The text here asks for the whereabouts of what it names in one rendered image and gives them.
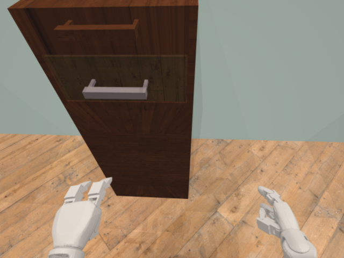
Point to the robot left hand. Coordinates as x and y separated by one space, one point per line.
77 222

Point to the robot right forearm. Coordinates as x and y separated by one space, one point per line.
295 244

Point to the drawer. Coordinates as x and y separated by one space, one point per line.
166 74

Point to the cabinet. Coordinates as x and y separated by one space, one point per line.
144 146

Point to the robot right hand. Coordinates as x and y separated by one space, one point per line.
277 219

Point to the handle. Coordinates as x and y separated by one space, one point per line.
96 32
92 92

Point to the robot left forearm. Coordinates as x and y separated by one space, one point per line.
66 252

